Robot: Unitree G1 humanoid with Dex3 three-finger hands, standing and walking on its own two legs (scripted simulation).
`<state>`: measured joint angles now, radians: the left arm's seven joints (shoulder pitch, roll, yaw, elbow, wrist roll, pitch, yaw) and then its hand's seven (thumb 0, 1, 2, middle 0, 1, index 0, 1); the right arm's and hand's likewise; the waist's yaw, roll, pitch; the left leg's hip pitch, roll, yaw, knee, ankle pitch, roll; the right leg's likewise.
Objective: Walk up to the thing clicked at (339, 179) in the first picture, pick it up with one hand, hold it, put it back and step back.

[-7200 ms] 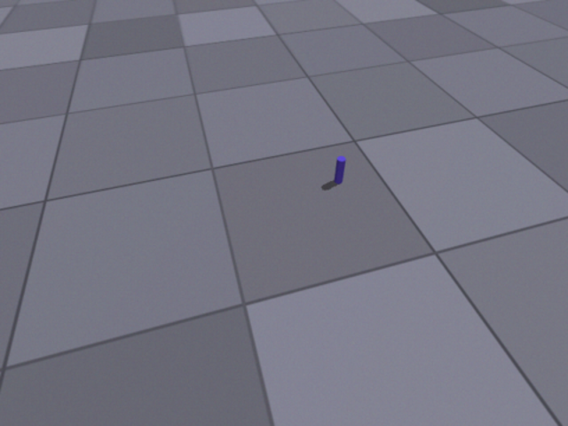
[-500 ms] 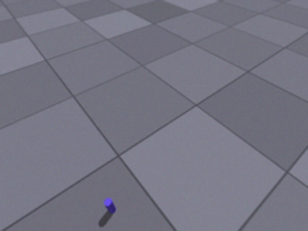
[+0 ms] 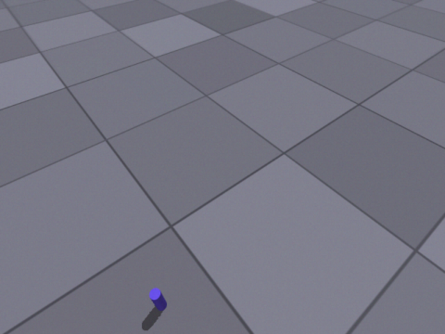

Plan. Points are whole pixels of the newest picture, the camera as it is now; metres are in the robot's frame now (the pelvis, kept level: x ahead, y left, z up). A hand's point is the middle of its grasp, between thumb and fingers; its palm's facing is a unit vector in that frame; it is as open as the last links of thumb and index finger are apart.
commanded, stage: stand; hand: left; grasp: from the side
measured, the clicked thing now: (158, 299) +0.39 +0.28 -0.71
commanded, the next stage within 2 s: go down in 0.52 s
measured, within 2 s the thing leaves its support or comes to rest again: neither
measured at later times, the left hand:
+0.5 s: hand out of the picture +0.05 +0.25 -0.16, palm faces -0.02 -0.94 -0.34, open 7.4 cm
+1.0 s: hand out of the picture +0.14 +0.27 -0.18, palm faces +0.07 -0.94 -0.34, open 14.1 cm
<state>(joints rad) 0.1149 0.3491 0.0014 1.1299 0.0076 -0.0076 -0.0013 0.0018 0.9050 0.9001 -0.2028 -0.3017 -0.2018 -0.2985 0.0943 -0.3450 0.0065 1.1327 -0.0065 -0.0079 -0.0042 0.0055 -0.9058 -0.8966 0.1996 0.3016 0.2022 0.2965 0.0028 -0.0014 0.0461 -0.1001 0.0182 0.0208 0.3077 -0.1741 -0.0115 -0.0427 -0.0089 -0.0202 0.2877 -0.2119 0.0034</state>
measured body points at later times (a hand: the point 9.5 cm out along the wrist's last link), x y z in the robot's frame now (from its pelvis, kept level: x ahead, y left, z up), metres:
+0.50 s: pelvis -0.01 +0.00 +0.00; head -0.01 +0.00 +0.45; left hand +0.05 +0.30 -0.13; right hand +0.06 -0.30 -0.13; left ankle +0.00 +0.12 -0.75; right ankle -0.03 -0.12 -0.75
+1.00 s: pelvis -0.03 +0.00 -0.04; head +0.03 +0.01 +0.41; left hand +0.13 +0.32 -0.15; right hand +0.07 -0.26 -0.15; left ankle +0.00 +0.12 -0.75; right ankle -0.03 -0.12 -0.75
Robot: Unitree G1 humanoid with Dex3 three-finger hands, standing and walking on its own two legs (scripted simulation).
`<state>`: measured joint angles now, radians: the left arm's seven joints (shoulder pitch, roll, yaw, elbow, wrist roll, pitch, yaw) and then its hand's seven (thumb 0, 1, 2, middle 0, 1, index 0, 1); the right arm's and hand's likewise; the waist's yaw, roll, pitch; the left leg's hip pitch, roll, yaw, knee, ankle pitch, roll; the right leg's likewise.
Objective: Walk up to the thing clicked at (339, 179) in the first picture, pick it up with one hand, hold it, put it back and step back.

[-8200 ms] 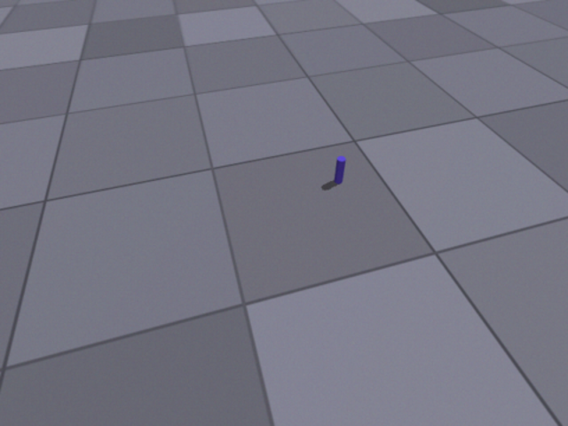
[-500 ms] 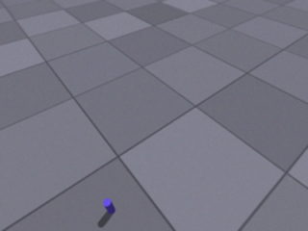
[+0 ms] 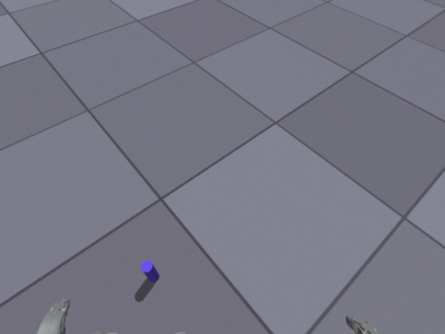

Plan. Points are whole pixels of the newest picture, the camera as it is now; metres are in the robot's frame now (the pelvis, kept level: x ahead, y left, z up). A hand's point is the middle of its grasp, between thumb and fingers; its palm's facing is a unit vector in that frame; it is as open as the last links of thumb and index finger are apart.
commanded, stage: go down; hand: left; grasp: from the side
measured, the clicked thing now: (150, 271) +0.42 +0.28 -0.67
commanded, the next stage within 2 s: none
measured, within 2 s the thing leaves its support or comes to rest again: neither
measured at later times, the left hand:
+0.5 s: hand out of the picture +0.16 +0.30 -0.17, palm faces +0.14 -0.93 -0.33, open 17.5 cm
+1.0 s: hand (64, 320) +0.21 +0.37 -0.26, palm faces +0.27 -0.93 -0.26, open 17.5 cm
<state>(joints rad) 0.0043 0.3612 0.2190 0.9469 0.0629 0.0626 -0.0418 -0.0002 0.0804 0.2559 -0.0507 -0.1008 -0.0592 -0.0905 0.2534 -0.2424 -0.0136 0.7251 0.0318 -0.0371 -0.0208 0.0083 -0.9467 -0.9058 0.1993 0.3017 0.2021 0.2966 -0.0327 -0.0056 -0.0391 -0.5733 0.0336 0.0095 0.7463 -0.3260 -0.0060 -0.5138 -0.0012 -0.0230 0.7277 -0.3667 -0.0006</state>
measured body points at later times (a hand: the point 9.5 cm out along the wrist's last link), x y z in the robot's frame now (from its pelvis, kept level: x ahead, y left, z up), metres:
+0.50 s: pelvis +0.01 +0.00 -0.06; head +0.10 +0.03 +0.38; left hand +0.15 +0.35 -0.15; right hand +0.19 -0.25 -0.14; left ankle +0.03 +0.12 -0.71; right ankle +0.00 -0.12 -0.71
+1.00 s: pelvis -0.04 +0.00 -0.19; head +0.13 +0.04 +0.23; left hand +0.19 +0.42 -0.24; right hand +0.17 -0.25 -0.28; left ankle +0.02 +0.12 -0.71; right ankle +0.00 -0.12 -0.71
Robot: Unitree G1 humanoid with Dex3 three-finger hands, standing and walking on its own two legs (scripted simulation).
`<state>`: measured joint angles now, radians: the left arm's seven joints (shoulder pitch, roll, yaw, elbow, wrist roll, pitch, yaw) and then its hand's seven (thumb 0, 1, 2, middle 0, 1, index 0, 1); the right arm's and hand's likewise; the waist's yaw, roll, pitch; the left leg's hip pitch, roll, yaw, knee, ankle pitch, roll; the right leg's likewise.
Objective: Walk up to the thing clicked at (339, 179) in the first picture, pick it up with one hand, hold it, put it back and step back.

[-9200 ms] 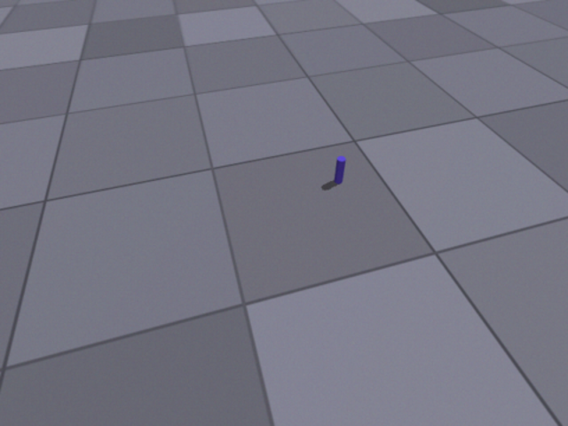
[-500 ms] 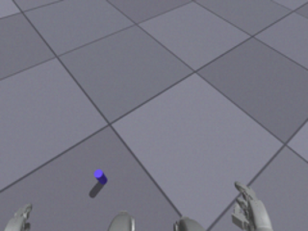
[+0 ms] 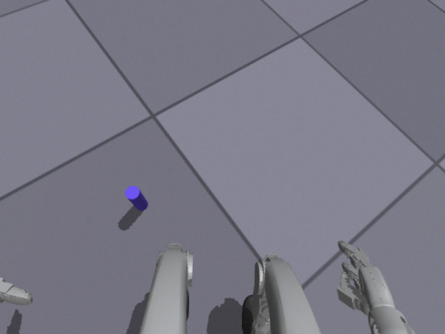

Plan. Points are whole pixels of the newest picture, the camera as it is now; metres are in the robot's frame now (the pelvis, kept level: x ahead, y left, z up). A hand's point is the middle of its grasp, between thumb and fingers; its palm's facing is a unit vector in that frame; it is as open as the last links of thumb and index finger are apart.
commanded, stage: go down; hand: left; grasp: from the side
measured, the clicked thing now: (137, 199) +0.46 +0.29 -0.48
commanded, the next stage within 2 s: approach in 1.62 s
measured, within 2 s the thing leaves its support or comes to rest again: neither
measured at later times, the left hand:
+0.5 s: hand (13, 224) +0.30 +0.43 -0.13, palm faces +0.33 -0.93 -0.16, open 17.2 cm
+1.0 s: hand (12, 212) +0.32 +0.45 -0.16, palm faces +0.35 -0.93 -0.11, open 17.4 cm
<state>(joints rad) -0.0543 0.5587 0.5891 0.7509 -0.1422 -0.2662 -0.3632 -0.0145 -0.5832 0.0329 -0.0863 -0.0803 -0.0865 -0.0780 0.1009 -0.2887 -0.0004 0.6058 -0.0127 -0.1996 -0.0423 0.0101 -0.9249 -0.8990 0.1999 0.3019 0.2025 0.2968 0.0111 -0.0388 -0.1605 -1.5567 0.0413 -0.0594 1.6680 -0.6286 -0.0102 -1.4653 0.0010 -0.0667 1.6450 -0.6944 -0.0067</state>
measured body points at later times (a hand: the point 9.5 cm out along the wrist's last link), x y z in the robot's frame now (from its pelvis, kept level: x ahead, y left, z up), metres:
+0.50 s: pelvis -0.04 +0.00 -0.11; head +0.18 +0.06 +0.28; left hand +0.28 +0.48 -0.12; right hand +0.13 -0.27 -0.22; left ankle +0.06 +0.12 -0.53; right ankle +0.03 -0.12 -0.53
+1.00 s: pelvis -0.04 +0.00 -0.17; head +0.18 +0.07 +0.22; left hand +0.30 +0.50 -0.15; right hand +0.12 -0.28 -0.27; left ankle +0.06 +0.12 -0.53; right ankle +0.03 -0.12 -0.53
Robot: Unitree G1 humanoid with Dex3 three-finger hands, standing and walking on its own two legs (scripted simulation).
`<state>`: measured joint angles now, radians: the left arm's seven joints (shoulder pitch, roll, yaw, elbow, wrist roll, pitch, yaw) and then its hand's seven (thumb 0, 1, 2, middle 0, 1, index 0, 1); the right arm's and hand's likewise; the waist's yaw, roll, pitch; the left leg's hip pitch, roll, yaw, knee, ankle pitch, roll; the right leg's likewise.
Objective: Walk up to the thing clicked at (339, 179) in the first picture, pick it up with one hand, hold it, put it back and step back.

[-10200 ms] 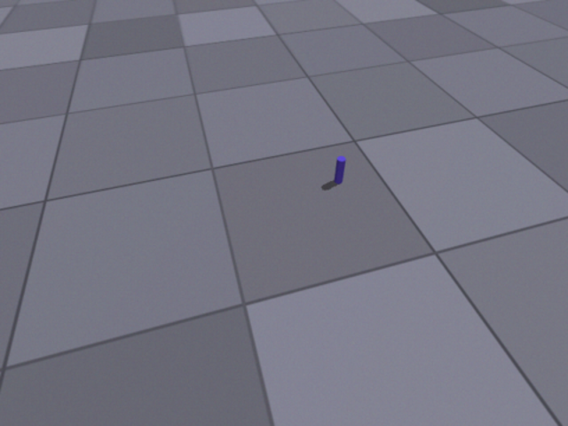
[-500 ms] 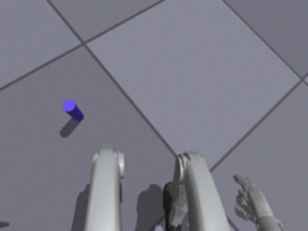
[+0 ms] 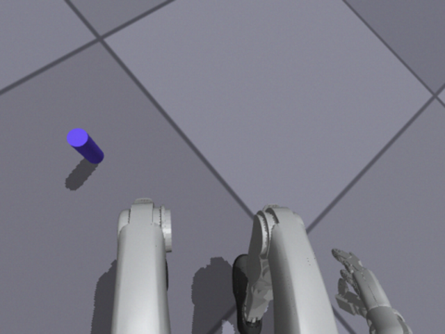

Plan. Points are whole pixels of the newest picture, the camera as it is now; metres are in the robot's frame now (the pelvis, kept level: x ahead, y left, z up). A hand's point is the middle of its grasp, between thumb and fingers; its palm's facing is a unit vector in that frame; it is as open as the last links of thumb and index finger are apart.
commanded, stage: go down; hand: left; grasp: from the side
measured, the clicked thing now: (87, 147) +0.46 +0.34 -0.32
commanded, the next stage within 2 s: approach in 0.62 s
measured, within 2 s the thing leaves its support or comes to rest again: neither
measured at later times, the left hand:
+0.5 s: hand out of the picture +0.32 +0.50 +0.00, palm faces +0.46 -0.88 -0.09, open 17.6 cm
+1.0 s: hand out of the picture +0.33 +0.50 -0.07, palm faces +0.49 -0.87 -0.02, open 17.6 cm
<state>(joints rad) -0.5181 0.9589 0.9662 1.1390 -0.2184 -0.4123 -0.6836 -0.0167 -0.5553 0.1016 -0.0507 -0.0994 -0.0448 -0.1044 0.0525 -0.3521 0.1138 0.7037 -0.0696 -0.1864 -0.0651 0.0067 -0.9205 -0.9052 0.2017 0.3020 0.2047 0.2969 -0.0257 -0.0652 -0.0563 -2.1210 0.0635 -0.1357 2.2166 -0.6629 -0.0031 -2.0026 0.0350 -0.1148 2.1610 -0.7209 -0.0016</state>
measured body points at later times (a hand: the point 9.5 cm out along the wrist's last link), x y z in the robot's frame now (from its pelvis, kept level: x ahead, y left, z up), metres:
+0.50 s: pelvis +0.00 +0.00 -0.02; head +0.21 +0.10 +0.36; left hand +0.29 +0.55 +0.00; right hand +0.18 -0.26 -0.11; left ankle +0.09 +0.13 -0.36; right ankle +0.09 -0.12 -0.36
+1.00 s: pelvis -0.01 +0.00 -0.05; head +0.22 +0.12 +0.32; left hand +0.30 +0.55 -0.06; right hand +0.19 -0.26 -0.13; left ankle +0.09 +0.13 -0.36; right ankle +0.09 -0.12 -0.36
